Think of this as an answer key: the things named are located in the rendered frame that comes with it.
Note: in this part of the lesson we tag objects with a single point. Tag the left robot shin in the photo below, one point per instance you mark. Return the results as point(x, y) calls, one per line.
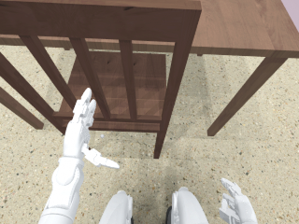
point(123, 192)

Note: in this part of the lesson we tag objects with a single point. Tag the chair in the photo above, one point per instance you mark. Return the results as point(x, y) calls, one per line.
point(129, 88)

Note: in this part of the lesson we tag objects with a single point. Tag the right robot hand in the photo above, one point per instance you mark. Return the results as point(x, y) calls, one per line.
point(240, 210)

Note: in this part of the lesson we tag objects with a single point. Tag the table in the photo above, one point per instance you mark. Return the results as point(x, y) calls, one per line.
point(254, 28)

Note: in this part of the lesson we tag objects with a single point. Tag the left robot hand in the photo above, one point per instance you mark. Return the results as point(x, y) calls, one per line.
point(77, 131)

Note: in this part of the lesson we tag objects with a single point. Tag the robot right thigh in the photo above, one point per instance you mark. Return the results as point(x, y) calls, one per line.
point(187, 208)

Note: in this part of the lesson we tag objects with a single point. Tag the robot left forearm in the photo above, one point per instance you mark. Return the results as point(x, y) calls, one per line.
point(66, 180)

